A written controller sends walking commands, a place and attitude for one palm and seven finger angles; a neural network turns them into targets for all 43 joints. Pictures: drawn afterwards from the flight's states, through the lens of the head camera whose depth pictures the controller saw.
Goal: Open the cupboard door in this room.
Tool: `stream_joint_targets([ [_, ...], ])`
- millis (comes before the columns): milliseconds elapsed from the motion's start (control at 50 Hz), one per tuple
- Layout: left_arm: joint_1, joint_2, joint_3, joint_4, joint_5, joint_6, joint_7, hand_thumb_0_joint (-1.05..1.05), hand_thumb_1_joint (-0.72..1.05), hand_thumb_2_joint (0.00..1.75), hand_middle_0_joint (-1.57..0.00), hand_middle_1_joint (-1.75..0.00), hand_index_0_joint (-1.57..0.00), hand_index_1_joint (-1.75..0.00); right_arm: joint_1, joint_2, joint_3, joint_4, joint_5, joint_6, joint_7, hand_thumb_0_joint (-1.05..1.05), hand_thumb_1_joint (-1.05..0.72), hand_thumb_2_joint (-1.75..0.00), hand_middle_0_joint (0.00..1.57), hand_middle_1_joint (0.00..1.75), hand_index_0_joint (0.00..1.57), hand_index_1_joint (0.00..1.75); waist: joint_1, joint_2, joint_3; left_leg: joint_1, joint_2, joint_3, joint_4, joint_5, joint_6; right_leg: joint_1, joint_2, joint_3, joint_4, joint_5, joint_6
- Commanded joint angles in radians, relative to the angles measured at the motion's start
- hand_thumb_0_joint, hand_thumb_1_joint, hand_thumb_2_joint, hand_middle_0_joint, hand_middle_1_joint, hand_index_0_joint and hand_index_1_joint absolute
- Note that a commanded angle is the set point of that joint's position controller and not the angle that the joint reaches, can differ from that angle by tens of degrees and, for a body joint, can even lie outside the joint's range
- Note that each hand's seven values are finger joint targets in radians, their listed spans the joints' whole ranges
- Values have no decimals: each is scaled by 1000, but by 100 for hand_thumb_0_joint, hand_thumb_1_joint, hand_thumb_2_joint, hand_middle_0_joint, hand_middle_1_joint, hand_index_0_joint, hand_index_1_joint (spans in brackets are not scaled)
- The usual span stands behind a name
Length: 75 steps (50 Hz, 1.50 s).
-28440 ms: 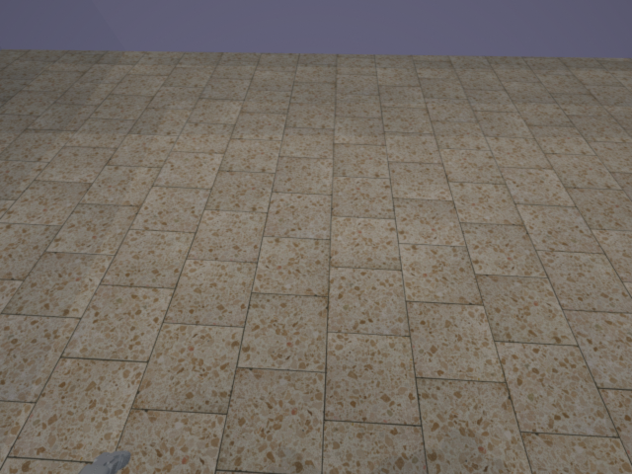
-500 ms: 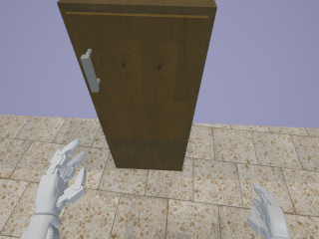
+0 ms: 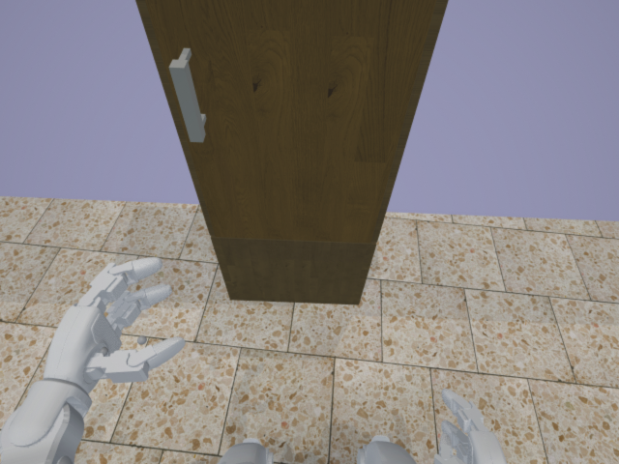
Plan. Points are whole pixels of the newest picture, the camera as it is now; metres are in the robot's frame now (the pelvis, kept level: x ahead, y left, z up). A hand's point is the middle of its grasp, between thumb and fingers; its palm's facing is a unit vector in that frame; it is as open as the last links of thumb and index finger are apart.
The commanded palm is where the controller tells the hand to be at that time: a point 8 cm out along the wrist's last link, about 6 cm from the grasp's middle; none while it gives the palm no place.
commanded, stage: raise the hand with hooked fingers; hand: left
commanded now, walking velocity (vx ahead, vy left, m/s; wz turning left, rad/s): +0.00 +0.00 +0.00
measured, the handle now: (192, 96) +0.63 +0.22 +0.11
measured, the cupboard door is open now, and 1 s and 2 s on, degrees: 0 0 0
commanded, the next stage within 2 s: move the hooked fingers beside the handle in 1.30 s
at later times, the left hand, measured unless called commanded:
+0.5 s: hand (87, 285) +0.29 +0.26 +0.11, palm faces +0.06 -1.00 -0.06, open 13.6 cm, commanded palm +0.26 +0.30 +0.11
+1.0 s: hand (99, 240) +0.33 +0.25 +0.13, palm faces +0.01 -1.00 -0.01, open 14.0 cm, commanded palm +0.30 +0.30 +0.14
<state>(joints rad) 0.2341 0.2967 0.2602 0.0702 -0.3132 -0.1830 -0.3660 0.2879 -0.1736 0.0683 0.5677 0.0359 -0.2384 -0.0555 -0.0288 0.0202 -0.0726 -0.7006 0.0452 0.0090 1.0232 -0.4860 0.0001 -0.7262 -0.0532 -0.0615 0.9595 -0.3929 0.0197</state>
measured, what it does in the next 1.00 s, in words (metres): stands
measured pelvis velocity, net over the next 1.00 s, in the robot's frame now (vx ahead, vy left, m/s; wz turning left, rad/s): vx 0.03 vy -0.02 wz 0.00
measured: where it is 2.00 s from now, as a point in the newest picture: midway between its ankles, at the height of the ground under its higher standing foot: outside the picture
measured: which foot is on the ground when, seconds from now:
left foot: down 0.00-1.00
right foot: down 0.00-1.00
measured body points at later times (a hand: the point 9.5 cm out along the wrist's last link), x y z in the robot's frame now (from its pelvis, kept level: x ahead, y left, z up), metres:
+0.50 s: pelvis +0.03 +0.00 +0.02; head +0.05 +0.01 +0.47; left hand +0.28 +0.31 +0.12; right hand +0.21 -0.24 -0.03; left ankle +0.02 +0.12 -0.68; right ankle +0.05 -0.14 -0.68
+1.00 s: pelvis +0.03 -0.02 +0.04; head +0.07 -0.03 +0.49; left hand +0.32 +0.30 +0.13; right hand +0.18 -0.28 -0.04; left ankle +0.02 +0.12 -0.68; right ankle +0.05 -0.14 -0.68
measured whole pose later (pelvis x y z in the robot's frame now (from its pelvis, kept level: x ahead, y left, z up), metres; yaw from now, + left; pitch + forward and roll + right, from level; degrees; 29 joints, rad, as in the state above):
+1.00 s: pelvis +0.03 -0.02 +0.04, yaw +0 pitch +6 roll +0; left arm -0.08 0.42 0.45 0.41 -0.35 -0.14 -0.52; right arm 0.29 -0.30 0.03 0.58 0.05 -0.21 -0.09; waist 0.00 0.03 -0.05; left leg -0.44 0.06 0.02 0.74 -0.41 -0.03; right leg -0.49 -0.03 -0.06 0.72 -0.34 0.00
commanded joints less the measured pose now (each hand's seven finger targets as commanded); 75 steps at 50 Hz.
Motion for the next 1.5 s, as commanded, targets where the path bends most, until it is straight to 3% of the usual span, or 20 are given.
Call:
stream_joint_targets([
  [0, 7, 144, 152, -284, -25, -116, 93, 0, -6, 49, -27, -92, -27, -92, -108, -186, -93, -193, -6, -82, -9, 0, -90, -90, 20, 30, 20, 30, 73, 31, -214, 88, -42, -48, -265, 211, -4, 198, 63, -44, -131, 52, -40],
  [40, -32, 134, 113, -277, -4, -158, 103, 0, -10, 47, -27, -94, -27, -94, -92, -200, -92, -183, -12, -91, -4, 0, -90, -90, 20, 30, 20, 30, 48, 18, -168, 86, -39, -52, -263, 199, -2, 171, 68, -42, -133, 43, -42],
  [80, -79, 127, 81, -241, 12, -184, 85, 0, -15, 45, -27, -98, -27, -98, -68, -214, -93, -163, -8, -99, -5, 0, -90, -90, 20, 30, 20, 30, 18, 55, -139, 93, -38, -48, -266, 134, -2, 132, 64, -36, -149, -6, -40],
  [140, -135, 147, 65, -213, 11, -183, 33, 0, -22, 42, -28, -102, -28, -102, -50, -235, -96, -151, 1, -110, -18, 0, -90, -90, 20, 30, 20, 30, -1, 45, -150, 115, -38, -54, -266, 117, 5, 142, 64, -26, -165, -3, -40],
  [240, -219, 268, 166, -199, -17, -139, -13, 0, -34, 37, -29, -110, -29, -110, -56, -245, -92, -142, 9, -109, -43, 0, -90, -90, 20, 30, 20, 30, 29, 86, -191, 173, -40, -59, -292, 188, 4, 226, 63, -21, -189, 59, -46],
  [320, -217, 269, 203, -201, -38, -124, 0, 0, -43, 33, -29, -115, -29, -115, -58, -230, -86, -144, 7, -104, -41, 0, -90, -90, 20, 30, 20, 30, 49, 115, -218, 235, -38, -51, -305, 323, -5, 283, 62, -31, -196, 182, -45],
  [400, -252, 242, 180, -97, -39, -80, -19, 0, -50, 30, -30, -120, -30, -120, -61, -232, -80, -138, 11, -85, -37, 0, -90, -90, 20, 30, 20, 30, 31, 101, -138, 229, -39, -38, -319, 326, -4, 286, 67, -30, -228, 220, -43],
  [440, -281, 263, 186, -47, -38, -51, -43, 0, -50, 30, -30, -120, -30, -120, -58, -240, -78, -139, 10, -74, -39, 0, -90, -90, 20, 30, 20, 30, 29, 78, -126, 227, -42, -34, -322, 334, 0, 306, 69, -24, -240, 239, -45],
  [520, -355, 302, 209, -22, -38, -20, -86, 0, -50, 30, -30, -120, -30, -120, -57, -244, -79, -143, 13, -61, -47, 0, -90, -90, 20, 30, 20, 30, 25, 35, -185, 254, -44, -21, -325, 366, 8, 353, 63, -11, -265, 297, -37],
  [640, -491, 387, 287, -2, -66, -59, -109, 0, -50, 30, -30, -120, -30, -120, -61, -238, -70, -129, 5, -52, -55, 0, -90, -90, 20, 30, 20, 30, 32, 47, -216, 290, -47, -15, -327, 401, 10, 409, 66, 13, -284, 346, -42],
  [780, -553, 405, 287, 146, -61, -20, -156, 0, -50, 30, -30, -120, -30, -120, -59, -246, -72, -116, 14, -36, -62, 0, -90, -90, 20, 30, 20, 30, 34, 44, -197, 287, -48, -2, -358, 385, 14, 433, 49, 30, -320, 349, -37],
  [840, -495, 377, 272, 176, -65, -4, -172, 0, -50, 30, -30, -120, -30, -120, -53, -248, -76, -132, 13, -34, -55, 0, -90, -90, 20, 30, 20, 30, 47, 14, -200, 288, -49, 1, -363, 404, 16, 442, 50, 28, -317, 369, -37],
  [880, -479, 383, 285, 168, -69, -9, -171, 0, -50, 30, -30, -120, -30, -120, -47, -248, -80, -136, 13, -31, -49, 0, -90, -90, 20, 30, 20, 30, 50, -10, -217, 285, -50, 7, -363, 417, 16, 455, 46, 32, -318, 397, -32],
  [940, -508, 404, 305, 138, -71, -31, -151, 0, -50, 30, -30, -120, -30, -120, -51, -247, -80, -145, 9, -28, -43, 0, -90, -90, 20, 30, 20, 30, 56, 9, -192, 279, -51, 9, -367, 395, 15, 443, 51, 38, -319, 359, -37],
  [1040, -546, 421, 317, 102, -55, -73, -115, 0, -50, 30, -30, -120, -30, -120, -44, -243, -81, -146, 6, -24, -43, 0, -90, -90, 20, 30, 20, 30, 49, 32, -218, 288, -51, 14, -375, 362, 16, 453, 52, 47, -323, 313, -36],
  [1120, -556, 388, 275, 102, -36, -79, -114, 0, -50, 30, -30, -120, -30, -120, -51, -235, -77, -141, 10, -25, -49, 0, -90, -90, 20, 30, 20, 30, 38, 107, -189, 311, -49, 11, -393, 331, 14, 414, 53, 35, -335, 273, -40],
  [1160, -562, 397, 281, 106, -45, -74, -124, 0, -50, 30, -30, -120, -30, -120, -53, -240, -78, -142, 10, -25, -53, 0, -90, -90, 20, 30, 20, 30, 34, 54, -190, 304, -48, 6, -391, 327, 17, 426, 55, 40, -339, 274, -37],
  [1380, -572, 378, 268, 165, -58, -51, -151, 0, -50, 30, -30, -120, -30, -120, -56, -240, -72, -138, 12, -28, -56, 0, -90, -90, 20, 30, 20, 30, 34, 26, -173, 300, -49, -1, -396, 320, 13, 408, 57, 27, -336, 268, -39],
  [1440, -703, 400, 256, 199, -45, -54, -149, 0, -50, 30, -30, -120, -30, -120, -47, -250, -67, -120, 9, -23, -62, 0, -90, -90, 20, 30, 20, 30, 11, 31, -138, 289, -47, -9, -391, 300, 11, 370, 62, 24, -333, 243, -42],
  [1480, -773, 398, 242, 213, -33, -69, -147, 0, -50, 30, -30, -120, -30, -120, -42, -246, -68, -113, 10, -23, -66, 0, -90, -90, 20, 30, 20, 30, 1, 59, -156, 304, -48, -11, -394, 281, 10, 353, 59, 25, -336, 218, -41],
])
